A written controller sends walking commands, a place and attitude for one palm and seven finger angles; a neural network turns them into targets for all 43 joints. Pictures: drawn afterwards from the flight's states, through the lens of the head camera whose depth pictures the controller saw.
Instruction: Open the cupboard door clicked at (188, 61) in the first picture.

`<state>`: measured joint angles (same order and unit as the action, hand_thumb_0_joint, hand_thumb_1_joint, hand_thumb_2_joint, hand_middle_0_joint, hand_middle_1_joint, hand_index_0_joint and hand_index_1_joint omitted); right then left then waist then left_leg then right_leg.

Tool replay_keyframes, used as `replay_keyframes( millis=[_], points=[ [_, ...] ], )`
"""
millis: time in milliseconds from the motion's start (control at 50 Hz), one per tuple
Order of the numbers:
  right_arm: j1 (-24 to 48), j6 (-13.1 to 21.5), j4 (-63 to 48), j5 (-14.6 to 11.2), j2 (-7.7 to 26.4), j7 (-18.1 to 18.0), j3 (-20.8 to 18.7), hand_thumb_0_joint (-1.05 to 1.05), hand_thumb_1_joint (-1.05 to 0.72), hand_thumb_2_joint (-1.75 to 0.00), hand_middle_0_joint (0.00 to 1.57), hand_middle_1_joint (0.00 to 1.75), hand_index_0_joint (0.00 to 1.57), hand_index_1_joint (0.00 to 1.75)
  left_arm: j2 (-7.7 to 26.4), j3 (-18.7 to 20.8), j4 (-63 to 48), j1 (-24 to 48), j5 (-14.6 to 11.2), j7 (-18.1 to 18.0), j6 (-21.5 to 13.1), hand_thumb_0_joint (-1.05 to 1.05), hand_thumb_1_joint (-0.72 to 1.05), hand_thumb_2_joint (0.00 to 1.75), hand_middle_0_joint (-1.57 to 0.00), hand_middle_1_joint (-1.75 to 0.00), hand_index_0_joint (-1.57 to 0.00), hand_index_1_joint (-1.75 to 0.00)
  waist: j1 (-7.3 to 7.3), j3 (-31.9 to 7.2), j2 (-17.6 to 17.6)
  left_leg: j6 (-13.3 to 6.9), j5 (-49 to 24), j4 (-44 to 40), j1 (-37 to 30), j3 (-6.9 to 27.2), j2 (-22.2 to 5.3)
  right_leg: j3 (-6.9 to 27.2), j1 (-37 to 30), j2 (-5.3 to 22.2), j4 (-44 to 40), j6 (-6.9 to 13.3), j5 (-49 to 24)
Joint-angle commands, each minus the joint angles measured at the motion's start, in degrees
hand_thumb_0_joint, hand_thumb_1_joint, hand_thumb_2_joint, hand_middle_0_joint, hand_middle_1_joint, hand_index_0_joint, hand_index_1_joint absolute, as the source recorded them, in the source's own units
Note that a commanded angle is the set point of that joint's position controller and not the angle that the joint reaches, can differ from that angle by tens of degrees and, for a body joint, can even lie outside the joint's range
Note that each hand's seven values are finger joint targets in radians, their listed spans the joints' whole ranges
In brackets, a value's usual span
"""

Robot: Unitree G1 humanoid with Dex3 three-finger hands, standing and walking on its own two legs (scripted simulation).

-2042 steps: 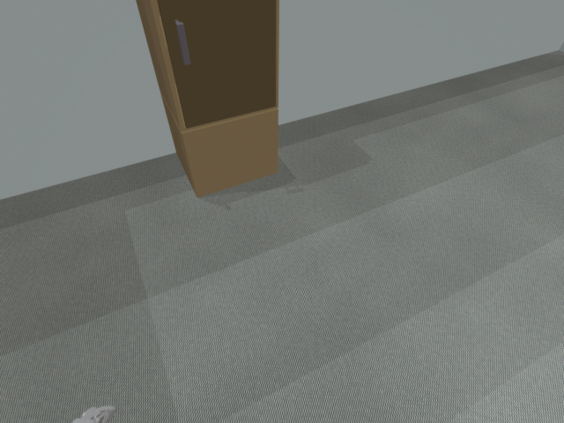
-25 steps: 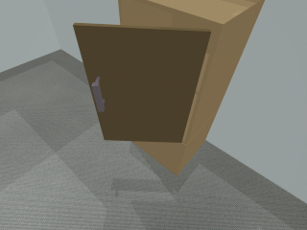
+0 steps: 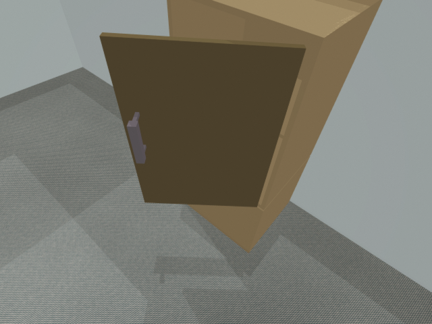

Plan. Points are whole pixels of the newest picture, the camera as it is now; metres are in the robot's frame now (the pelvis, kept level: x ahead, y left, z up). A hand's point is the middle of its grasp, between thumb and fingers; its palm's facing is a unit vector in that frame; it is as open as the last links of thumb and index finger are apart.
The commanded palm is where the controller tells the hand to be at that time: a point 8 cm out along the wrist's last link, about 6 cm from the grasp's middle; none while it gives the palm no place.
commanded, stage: come to a stop and stand still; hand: left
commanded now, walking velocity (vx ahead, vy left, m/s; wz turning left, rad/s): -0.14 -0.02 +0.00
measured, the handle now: (138, 138) +0.54 +0.24 +0.00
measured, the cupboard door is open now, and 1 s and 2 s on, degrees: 39 39 39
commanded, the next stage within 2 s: none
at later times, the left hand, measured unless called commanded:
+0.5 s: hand out of the picture +0.02 +0.16 -0.17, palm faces +0.02 -0.97 -0.24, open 7.4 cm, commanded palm none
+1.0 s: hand out of the picture -0.08 +0.13 -0.17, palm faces +0.05 -0.98 -0.17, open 7.4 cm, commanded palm none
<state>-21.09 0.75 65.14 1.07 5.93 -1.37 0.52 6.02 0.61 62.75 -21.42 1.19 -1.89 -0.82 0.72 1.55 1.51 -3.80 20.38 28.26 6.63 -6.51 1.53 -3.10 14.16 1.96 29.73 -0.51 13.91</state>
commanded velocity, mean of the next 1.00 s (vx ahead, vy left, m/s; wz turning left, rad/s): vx -0.03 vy -0.02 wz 0.00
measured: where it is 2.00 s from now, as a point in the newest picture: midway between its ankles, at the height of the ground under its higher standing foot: outside the picture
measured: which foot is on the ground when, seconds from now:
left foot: down 0.00-1.00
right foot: down 0.00-1.00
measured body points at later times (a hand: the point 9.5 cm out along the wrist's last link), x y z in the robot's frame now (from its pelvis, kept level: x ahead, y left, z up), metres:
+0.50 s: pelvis -0.03 -0.02 -0.01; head -0.03 -0.03 +0.44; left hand +0.02 +0.21 -0.15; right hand -0.01 -0.25 -0.17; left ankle -0.05 +0.07 -0.73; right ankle +0.02 -0.13 -0.73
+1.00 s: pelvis -0.08 -0.04 +0.00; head -0.10 -0.04 +0.45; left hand -0.08 +0.18 -0.16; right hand -0.14 -0.26 -0.15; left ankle -0.05 +0.07 -0.73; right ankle +0.02 -0.13 -0.73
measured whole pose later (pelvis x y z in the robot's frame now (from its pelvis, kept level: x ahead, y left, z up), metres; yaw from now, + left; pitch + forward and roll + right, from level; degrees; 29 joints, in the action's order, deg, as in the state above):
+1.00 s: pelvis -0.08 -0.04 +0.00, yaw +1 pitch -3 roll +0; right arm -24.2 -0.9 63.1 1.7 8.3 -0.7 -0.3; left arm 8.6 0.6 60.1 -18.5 0.9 -1.3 0.4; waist -1.1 1.1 1.0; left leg -1.3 13.8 28.1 12.5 -3.6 0.0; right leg -3.8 17.6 -0.7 26.2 2.5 10.0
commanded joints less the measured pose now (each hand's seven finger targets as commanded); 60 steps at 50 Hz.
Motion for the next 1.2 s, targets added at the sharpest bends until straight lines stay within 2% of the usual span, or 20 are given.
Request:
replay_keyframes(
  millis=[0, 80, 180, 240, 280, 300, 320, 340, 360, 380, 400, 440, 480, 500, 620, 720, 760, 880, 1100, 1180],
  points=[
    [-5.30, 2.04, -0.60, -0.62, 4.71, -1.35, -0.64, 0.00, -0.90, -0.90, 0.20, 0.30, 0.20, 0.30, 3.18, 0.12, -1.37, -3.26, -0.62, -0.96, -1.16, 0.00, 0.90, 0.90, -0.20, -0.30, -0.20, -0.30, -0.76, 1.52, -3.24, 1.23, -35.22, -6.36, 1.89, 6.66, -8.56, 4.81, -4.44, 4.56, -1.85, 3.00, -22.44],
    [-5.24, 1.64, -1.17, -1.00, 5.73, -2.17, -1.39, 0.00, -0.90, -0.90, 0.20, 0.30, 0.20, 0.30, 4.55, 0.78, -2.14, -2.11, -0.79, -1.52, -0.34, 0.00, 0.90, 0.90, -0.20, -0.30, -0.20, -0.30, -1.01, -0.65, -4.58, 2.10, -52.98, -4.21, -2.60, 6.72, -10.01, 3.92, -3.84, 4.22, 0.94, 2.13, -23.63],
    [-3.05, 0.80, -2.39, -0.71, 6.47, -2.41, -2.44, 0.00, -0.90, -0.90, 0.20, 0.30, 0.20, 0.30, 4.20, 1.49, -4.28, 0.83, -0.57, -1.41, 1.21, 0.00, 0.90, 0.90, -0.20, -0.30, -0.20, -0.30, -1.16, 0.86, -7.41, -0.64, -59.60, -4.79, -5.81, 8.69, -14.07, 2.47, 3.26, 1.75, 4.46, 1.10, -1.88],
    [-0.97, 0.58, -3.10, -0.25, 6.02, -2.26, -2.60, 0.00, -0.90, -0.90, 0.20, 0.30, 0.20, 0.30, 3.64, 1.65, -4.82, 1.82, -0.37, -1.18, 1.69, 0.00, 0.90, 0.90, -0.20, -0.30, -0.20, -0.30, -0.86, 2.68, -6.31, -3.35, -49.65, -6.18, -1.67, 9.84, -15.42, 2.90, 3.29, 1.74, 6.57, 1.24, 2.76],
    [1.15, 0.48, -3.46, -0.07, 5.95, -1.95, -2.61, 0.00, -0.90, -0.90, 0.20, 0.30, 0.20, 0.30, 3.23, 1.56, -4.57, 0.58, -0.19, -0.98, 1.59, 0.00, 0.90, 0.90, -0.20, -0.30, -0.20, -0.30, 0.23, 3.36, -4.00, -3.10, -36.76, -6.06, 3.17, 9.66, -14.20, 3.73, -0.06, 2.40, 3.52, 1.45, -2.10],
    [1.99, 0.44, -3.49, -0.14, 5.65, -1.77, -2.57, 0.00, -0.90, -0.90, 0.20, 0.30, 0.20, 0.30, 3.35, 1.40, -4.02, -0.48, -0.05, -0.87, 1.21, 0.00, 0.90, 0.90, -0.20, -0.30, -0.20, -0.30, 0.71, 3.22, -2.37, -1.61, -29.42, -4.91, 4.92, 8.47, -11.66, 5.43, -2.06, 3.13, 0.20, 1.74, -10.98],
    [4.57, 0.73, -7.40, -1.66, 11.27, -1.29, -3.41, 0.00, -0.90, -0.90, 0.20, 0.30, 0.20, 0.30, 9.31, 1.27, -1.53, -3.46, 0.38, -2.53, 0.51, 0.00, 0.90, 0.90, -0.20, -0.30, -0.20, -0.30, 0.72, -1.95, -0.11, 2.27, -48.59, 5.51, 0.68, 5.61, -11.78, 3.33, -1.12, 4.46, -0.84, 0.88, -27.50],
    [4.02, 0.61, -9.94, -1.38, 10.98, -0.96, -2.99, 0.00, -0.90, -0.90, 0.20, 0.30, 0.20, 0.30, 11.29, 2.04, -3.08, -2.17, 0.38, -2.14, -0.28, 0.00, 0.90, 0.90, -0.20, -0.30, -0.20, -0.30, -0.28, -3.69, -0.14, 5.21, -44.87, 8.85, 3.07, 3.58, -8.63, 3.09, -6.45, 6.13, 0.23, 2.43, -38.53],
    [-0.21, 1.00, -8.97, -1.16, 8.15, -0.92, -3.26, 0.00, -0.90, -0.90, 0.20, 0.30, 0.20, 0.30, 10.38, 2.17, -4.85, -0.27, -0.21, -1.85, -0.51, 0.00, 0.90, 0.90, -0.20, -0.30, -0.20, -0.30, -2.02, -9.56, 1.55, 5.32, -31.59, 5.93, 2.81, 4.93, -6.43, 7.33, -8.89, 7.67, 4.66, 5.05, -39.92],
    [-0.99, 0.71, -7.75, -0.81, 7.88, -1.06, -3.12, 0.00, -0.90, -0.90, 0.20, 0.30, 0.20, 0.30, 9.29, 1.35, -5.13, 1.65, -0.56, -1.84, -0.55, 0.00, 0.90, 0.90, -0.20, -0.30, -0.20, -0.30, -2.49, -10.39, 3.74, 3.75, -22.51, 2.64, 2.20, 5.16, -7.11, 7.37, -7.56, 8.42, 4.22, 5.14, -36.23],
    [-0.52, 0.39, -7.79, -0.74, 7.58, -0.89, -2.88, 0.00, -0.90, -0.90, 0.20, 0.30, 0.20, 0.30, 8.61, 0.65, -5.82, 3.82, -0.64, -1.60, -0.22, 0.00, 0.90, 0.90, -0.20, -0.30, -0.20, -0.30, -2.77, -8.40, 2.62, 3.10, -17.48, 0.10, 1.95, 5.56, -7.45, 6.67, -5.06, 7.52, 2.44, 4.59, -27.87],
    [1.81, -0.06, -8.45, -0.33, 6.68, -0.47, -2.45, 0.00, -0.90, -0.90, 0.20, 0.30, 0.20, 0.30, 8.43, 0.32, -6.55, 5.30, -0.42, -1.00, 0.21, 0.00, 0.90, 0.90, -0.20, -0.30, -0.20, -0.30, -2.04, 0.37, -2.83, 2.35, -9.69, -4.42, 5.82, 6.71, -7.87, 7.20, 0.23, 5.06, -1.89, 3.72, -10.62],
    [1.51, -0.12, -8.71, -0.01, 7.77, -0.35, -2.30, 0.00, -0.90, -0.90, 0.20, 0.30, 0.20, 0.30, 8.30, 0.11, -6.76, 5.29, -0.49, -0.80, 0.04, 0.00, 0.90, 0.90, -0.20, -0.30, -0.20, -0.30, -1.89, 4.81, -0.30, 1.54, -5.43, -6.49, 8.77, 8.48, -7.74, 8.06, 1.40, 3.90, -4.32, 3.92, -3.64],
    [2.36, -0.18, -8.93, -0.03, 8.23, -0.10, -2.27, 0.00, -0.90, -0.90, 0.20, 0.30, 0.20, 0.30, 8.79, 0.07, -6.77, 5.43, -0.39, -0.70, 0.22, 0.00, 0.90, 0.90, -0.20, -0.30, -0.20, -0.30, -1.59, 6.57, -1.79, 1.53, -0.92, -8.10, 10.07, 8.69, -7.53, 8.66, 2.58, 3.71, -6.21, 3.91, 2.25],
    [-0.09, -0.80, -8.75, 0.48, 9.66, 0.70, -2.41, 0.00, -0.90, -0.90, 0.20, 0.30, 0.20, 0.30, 11.12, 0.89, -7.55, 4.63, -0.14, -0.36, 0.17, 0.00, 0.90, 0.90, -0.20, -0.30, -0.20, -0.30, -2.10, 7.19, 1.63, 1.43, 6.24, -7.20, 10.03, 6.96, -4.87, 11.77, 6.67, 4.36, -13.18, 3.85, 18.28],
    [-3.49, -1.01, -7.39, 0.47, 8.63, 0.75, -2.25, 0.00, -0.90, -0.90, 0.20, 0.30, 0.20, 0.30, 11.47, 1.51, -8.11, 5.19, -0.33, -0.22, 0.09, 0.00, 0.90, 0.90, -0.20, -0.30, -0.20, -0.30, -3.12, 4.10, 3.46, 1.78, 2.75, -3.50, 6.43, 5.46, -3.42, 12.89, 8.47, 6.24, -16.69, 4.09, 20.56],
    [-4.69, -0.85, -6.66, 0.50, 8.25, 0.67, -2.10, 0.00, -0.90, -0.90, 0.20, 0.30, 0.20, 0.30, 10.88, 1.62, -8.06, 5.22, -0.40, -0.22, 0.07, 0.00, 0.90, 0.90, -0.20, -0.30, -0.20, -0.30, -3.22, 3.06, 1.18, 1.69, 2.81, -4.79, 6.36, 6.06, -3.93, 11.80, 7.66, 5.59, -15.77, 3.87, 18.72],
    [-4.14, -0.39, -5.34, 0.50, 7.89, 0.45, -1.86, 0.00, -0.90, -0.90, 0.20, 0.30, 0.20, 0.30, 9.32, 1.50, -6.18, 2.52, -0.37, -0.02, 0.04, 0.00, 0.90, 0.90, -0.20, -0.30, -0.20, -0.30, -1.41, 3.98, -1.61, 1.49, 7.26, -8.80, 14.14, 8.76, -5.40, 10.36, 1.80, 4.06, -13.26, 3.26, 15.62],
    [-5.06, -0.54, -3.22, 0.43, 6.70, -0.08, -2.08, 0.00, -0.90, -0.90, 0.20, 0.30, 0.20, 0.30, 6.22, 1.39, -3.54, -0.37, -0.21, 0.25, 0.38, 0.00, 0.90, 0.90, -0.20, -0.30, -0.20, -0.30, -0.83, 4.77, -1.35, 1.38, 11.30, -9.68, 17.76, 10.24, -5.68, 9.05, 1.39, 2.64, -10.15, 2.73, 14.36],
    [-3.33, -0.88, -3.56, 0.44, 7.22, -0.20, -2.59, 0.00, -0.90, -0.90, 0.20, 0.30, 0.20, 0.30, 5.06, 1.62, -3.39, -1.37, 0.06, 0.42, 0.91, 0.00, 0.90, 0.90, -0.20, -0.30, -0.20, -0.30, -0.37, 5.22, -4.13, 0.91, 16.34, -11.69, 20.59, 11.91, -6.89, 6.78, 1.14, 0.59, -5.49, 1.89, 12.29]
  ],
)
